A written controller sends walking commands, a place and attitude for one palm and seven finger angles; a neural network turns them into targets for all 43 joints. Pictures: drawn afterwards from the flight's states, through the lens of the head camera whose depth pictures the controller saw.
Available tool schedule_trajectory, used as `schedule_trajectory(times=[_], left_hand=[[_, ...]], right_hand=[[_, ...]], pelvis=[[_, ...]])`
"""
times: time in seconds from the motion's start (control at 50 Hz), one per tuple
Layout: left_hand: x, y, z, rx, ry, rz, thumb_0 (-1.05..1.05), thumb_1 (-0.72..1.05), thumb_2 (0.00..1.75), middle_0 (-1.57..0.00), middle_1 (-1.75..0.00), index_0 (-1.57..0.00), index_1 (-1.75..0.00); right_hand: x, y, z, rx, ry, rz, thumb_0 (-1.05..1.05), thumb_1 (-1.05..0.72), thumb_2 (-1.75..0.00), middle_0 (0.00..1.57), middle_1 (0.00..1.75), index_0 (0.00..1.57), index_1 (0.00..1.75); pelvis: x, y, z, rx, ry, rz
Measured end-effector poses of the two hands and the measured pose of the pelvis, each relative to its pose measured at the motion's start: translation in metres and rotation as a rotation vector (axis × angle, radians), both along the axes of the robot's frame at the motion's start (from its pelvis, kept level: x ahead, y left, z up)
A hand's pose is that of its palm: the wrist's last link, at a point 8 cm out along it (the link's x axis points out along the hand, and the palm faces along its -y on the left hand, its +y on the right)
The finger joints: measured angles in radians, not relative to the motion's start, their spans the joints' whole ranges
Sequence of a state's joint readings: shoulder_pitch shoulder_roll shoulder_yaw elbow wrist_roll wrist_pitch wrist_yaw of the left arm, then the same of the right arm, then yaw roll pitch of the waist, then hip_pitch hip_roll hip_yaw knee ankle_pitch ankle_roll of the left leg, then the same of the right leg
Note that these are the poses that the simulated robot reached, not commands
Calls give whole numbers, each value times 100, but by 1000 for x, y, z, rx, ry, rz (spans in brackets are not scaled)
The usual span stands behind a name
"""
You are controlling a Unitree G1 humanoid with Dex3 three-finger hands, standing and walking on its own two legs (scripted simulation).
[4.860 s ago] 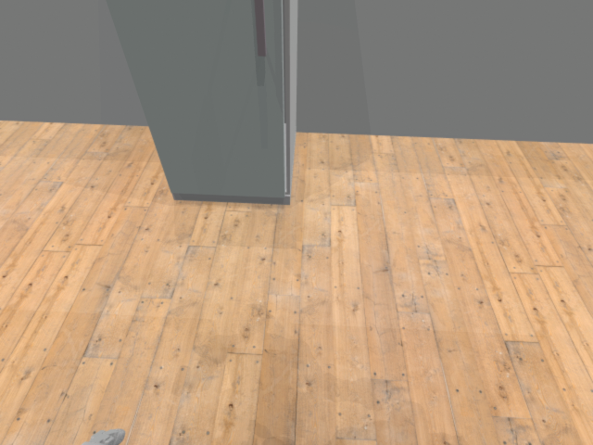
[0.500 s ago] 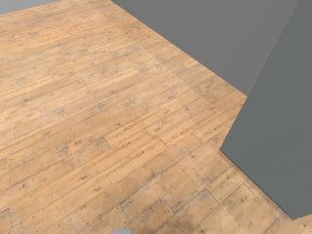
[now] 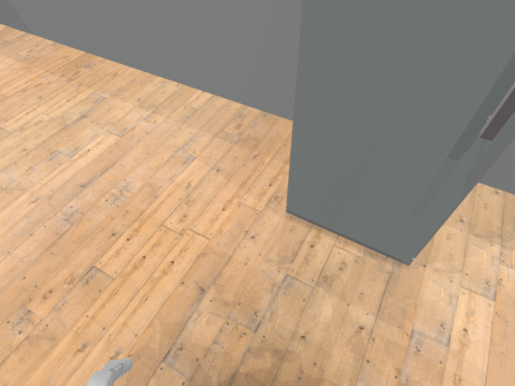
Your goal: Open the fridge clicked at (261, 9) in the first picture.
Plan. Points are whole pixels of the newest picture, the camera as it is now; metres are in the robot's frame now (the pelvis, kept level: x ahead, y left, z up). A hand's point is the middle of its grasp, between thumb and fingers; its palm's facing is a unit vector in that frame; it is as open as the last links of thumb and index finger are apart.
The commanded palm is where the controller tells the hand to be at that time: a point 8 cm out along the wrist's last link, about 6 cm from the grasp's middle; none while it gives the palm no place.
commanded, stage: turn to face it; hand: right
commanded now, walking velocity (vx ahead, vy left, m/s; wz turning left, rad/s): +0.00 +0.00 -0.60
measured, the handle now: out of the picture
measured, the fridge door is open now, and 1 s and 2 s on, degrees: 0 0 0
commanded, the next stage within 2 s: take the last steps up to it in 0.74 s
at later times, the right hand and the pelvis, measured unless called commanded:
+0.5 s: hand out of the picture +0.07 -0.22 -0.13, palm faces +0.26 +0.92 -0.29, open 7.4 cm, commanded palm none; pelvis -0.01 +0.02 +0.00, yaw -16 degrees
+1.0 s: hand out of the picture -0.14 -0.19 -0.17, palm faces +0.49 +0.84 -0.22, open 7.4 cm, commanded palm none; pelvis -0.03 -0.01 +0.01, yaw -27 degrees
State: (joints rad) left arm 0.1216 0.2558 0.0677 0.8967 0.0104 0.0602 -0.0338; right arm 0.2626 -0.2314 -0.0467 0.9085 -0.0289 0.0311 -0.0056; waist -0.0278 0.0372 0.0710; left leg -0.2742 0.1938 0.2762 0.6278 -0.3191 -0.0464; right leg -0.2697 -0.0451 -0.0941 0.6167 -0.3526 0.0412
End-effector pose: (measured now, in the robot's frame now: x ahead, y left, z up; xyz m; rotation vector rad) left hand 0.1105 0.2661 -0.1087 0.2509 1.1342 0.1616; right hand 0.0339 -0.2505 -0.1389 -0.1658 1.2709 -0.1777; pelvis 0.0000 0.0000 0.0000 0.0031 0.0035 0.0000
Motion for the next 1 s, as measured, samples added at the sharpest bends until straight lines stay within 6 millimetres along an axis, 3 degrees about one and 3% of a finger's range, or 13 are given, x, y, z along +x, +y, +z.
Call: schedule_trajectory(times=[0.04,0.1,0.24,0.36,0.44,0.5,0.62,0.74,0.82,0.92,1.0], left_hand=[[9,-15,2,8,-22,-37,0,91,90,-20,-30,-20,-30],[11,-31,9,11,-31,-67,0,90,90,-20,-30,-20,-30],[-4,-49,10,-7,39,-105,0,90,90,-21,-30,-20,-30],[-17,-41,-2,-32,94,-121,0,90,90,-21,-30,-20,-30],[-22,-25,-15,-47,130,-135,0,90,90,-21,-30,-20,-30],[-19,-11,-28,-62,142,-149,0,90,90,-21,-30,-20,-30],[-3,2,-26,-59,152,-211,0,90,90,-20,-30,-20,-30],[16,-8,-18,-33,161,-296,0,91,90,-20,-30,-20,-30],[35,-33,-13,-11,139,-367,0,91,90,-20,-30,-20,-30],[54,-78,-6,11,46,-460,0,91,90,-20,-30,-20,-30],[50,-104,8,-3,-1,-486,0,91,90,-20,-30,-20,-30]], right_hand=[[-14,-15,-8,-1,32,-39,0,-90,-90,20,30,20,30],[-25,-31,-5,-13,65,-80,1,-90,-90,20,30,20,30],[-14,-47,17,-36,-25,-132,1,-90,-90,20,30,20,30],[7,-39,30,-65,-113,-154,1,-90,-90,20,30,20,30],[19,-23,39,-85,-178,-165,1,-90,-90,20,30,20,30],[18,-7,42,-112,-221,-173,0,-90,-90,20,30,20,30],[-20,19,48,-102,-178,-243,0,-90,-90,20,30,20,30],[-71,32,36,-64,-97,-341,0,-90,-90,20,30,20,30],[-117,33,22,-30,-23,-414,0,-90,-90,20,30,20,30],[-178,25,-4,17,83,-508,0,-90,-90,20,30,20,30],[-202,19,-3,48,154,-520,1,-90,-90,20,30,20,30]], pelvis=[[-3,-7,-3,-8,0,-20],[-5,-13,3,13,-1,-50],[-7,-19,16,26,0,-127],[-9,-9,16,15,3,-198],[-10,7,12,3,5,-247],[-10,20,4,-11,4,-276],[-12,30,12,-30,-16,-349],[-14,29,14,-39,-17,-411],[-21,20,12,-29,-14,-439],[-33,0,1,-9,-18,-466],[-34,-11,10,6,-31,-463]])
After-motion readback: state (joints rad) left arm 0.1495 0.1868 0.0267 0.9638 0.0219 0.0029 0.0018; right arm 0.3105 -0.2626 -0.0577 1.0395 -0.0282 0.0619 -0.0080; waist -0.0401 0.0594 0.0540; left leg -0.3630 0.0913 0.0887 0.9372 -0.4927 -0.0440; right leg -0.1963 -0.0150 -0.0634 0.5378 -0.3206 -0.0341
